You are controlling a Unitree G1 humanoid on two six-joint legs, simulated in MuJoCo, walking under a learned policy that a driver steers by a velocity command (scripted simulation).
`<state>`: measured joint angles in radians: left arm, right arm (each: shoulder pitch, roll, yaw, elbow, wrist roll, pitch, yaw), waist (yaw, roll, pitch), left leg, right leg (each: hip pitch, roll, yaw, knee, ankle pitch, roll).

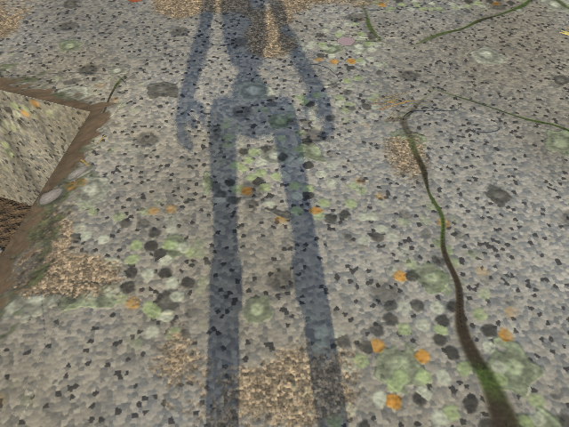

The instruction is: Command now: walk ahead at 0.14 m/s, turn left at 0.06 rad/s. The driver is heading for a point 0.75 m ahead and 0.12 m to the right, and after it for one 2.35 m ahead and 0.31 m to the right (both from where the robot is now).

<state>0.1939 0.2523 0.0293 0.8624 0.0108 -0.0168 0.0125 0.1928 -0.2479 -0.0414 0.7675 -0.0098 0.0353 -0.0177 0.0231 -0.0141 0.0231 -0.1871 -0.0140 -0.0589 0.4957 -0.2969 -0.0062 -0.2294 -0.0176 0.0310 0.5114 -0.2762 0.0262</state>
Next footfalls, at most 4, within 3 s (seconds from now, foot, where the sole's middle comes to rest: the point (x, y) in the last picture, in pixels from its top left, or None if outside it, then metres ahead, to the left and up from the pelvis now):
0.70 left None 0.44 0.10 -0.77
1.26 right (368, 352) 0.71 -0.17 -0.77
1.78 left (300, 301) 0.85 0.00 -0.77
2.22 right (388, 309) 0.84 -0.24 -0.77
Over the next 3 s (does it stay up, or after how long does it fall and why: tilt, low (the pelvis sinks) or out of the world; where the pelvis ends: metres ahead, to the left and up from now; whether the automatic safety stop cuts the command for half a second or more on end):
stays up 0.78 -0.09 0.00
